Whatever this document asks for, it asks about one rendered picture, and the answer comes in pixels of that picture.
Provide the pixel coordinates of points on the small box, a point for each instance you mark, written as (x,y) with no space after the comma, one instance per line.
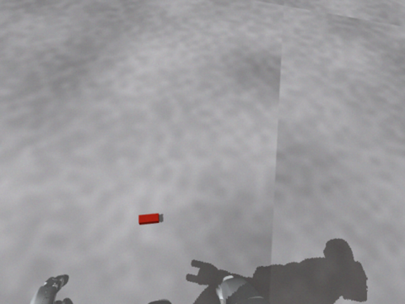
(149,219)

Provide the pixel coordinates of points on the left robot hand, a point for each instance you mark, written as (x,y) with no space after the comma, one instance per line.
(46,294)

